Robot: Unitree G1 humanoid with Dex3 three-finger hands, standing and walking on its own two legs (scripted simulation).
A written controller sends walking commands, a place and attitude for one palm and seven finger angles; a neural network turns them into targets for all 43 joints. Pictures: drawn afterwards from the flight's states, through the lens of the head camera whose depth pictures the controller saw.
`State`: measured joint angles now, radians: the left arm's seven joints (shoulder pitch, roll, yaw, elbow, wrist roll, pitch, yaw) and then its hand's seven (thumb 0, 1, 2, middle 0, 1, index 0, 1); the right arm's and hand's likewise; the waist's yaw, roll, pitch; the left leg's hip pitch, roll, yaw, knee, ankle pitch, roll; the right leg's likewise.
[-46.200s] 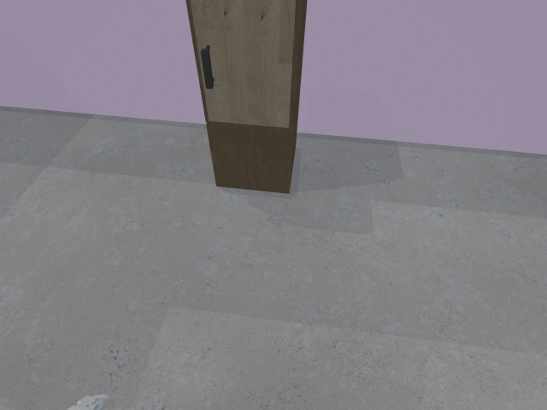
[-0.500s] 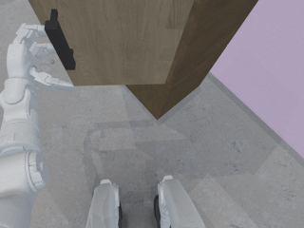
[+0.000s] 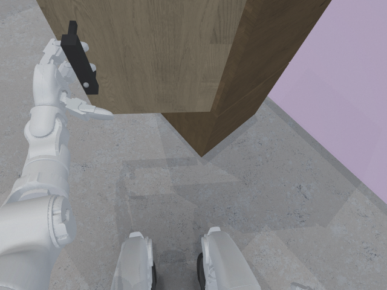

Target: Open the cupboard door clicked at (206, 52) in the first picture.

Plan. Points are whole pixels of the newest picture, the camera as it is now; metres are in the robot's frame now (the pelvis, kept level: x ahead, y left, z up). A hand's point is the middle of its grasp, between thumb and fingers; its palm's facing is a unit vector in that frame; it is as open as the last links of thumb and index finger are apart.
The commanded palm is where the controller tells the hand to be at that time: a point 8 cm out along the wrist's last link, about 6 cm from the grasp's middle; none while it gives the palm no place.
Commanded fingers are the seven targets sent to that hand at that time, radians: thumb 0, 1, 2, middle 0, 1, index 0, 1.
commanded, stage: slide the fingers in behind the handle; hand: left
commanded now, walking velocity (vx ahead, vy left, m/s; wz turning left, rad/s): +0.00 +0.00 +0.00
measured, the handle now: (83, 60) +0.57 +0.18 +0.05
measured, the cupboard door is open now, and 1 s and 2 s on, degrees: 54 54 75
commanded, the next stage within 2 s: close the thumb around the handle in 0.54 s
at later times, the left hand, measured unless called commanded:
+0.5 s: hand (86, 84) +0.51 +0.18 +0.04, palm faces +0.01 -1.00 -0.02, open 14.0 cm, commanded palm +0.49 +0.21 +0.04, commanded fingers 0.00 -0.50 0.30 -0.30 -1.20 -0.30 -1.20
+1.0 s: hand (86, 86) +0.51 +0.17 +0.04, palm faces +0.00 -1.00 -0.01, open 10.3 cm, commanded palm +0.48 +0.21 +0.04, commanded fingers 0.00 0.56 0.76 -0.38 -1.31 -0.38 -1.31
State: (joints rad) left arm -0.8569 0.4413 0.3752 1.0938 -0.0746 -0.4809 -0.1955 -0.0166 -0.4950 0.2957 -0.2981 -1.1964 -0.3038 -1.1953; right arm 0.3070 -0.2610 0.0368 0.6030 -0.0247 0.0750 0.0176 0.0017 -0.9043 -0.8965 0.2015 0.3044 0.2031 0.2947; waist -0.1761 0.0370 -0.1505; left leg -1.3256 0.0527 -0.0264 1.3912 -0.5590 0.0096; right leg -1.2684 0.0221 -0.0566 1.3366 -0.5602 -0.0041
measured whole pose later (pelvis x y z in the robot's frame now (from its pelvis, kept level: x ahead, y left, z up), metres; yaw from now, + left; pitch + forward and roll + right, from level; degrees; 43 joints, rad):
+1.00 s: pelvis +0.00 +0.01 +0.00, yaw +0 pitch +28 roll -4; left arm -0.85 0.41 0.34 1.09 -0.09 -0.50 -0.17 -0.01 0.05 0.53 -0.34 -1.25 -0.34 -1.25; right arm 0.31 -0.25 0.03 0.61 -0.03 0.09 0.03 0.00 -0.90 -0.90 0.20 0.30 0.20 0.29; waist -0.16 0.04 -0.15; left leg -1.32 0.04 -0.02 1.39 -0.56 0.02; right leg -1.25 0.02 -0.05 1.33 -0.56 0.01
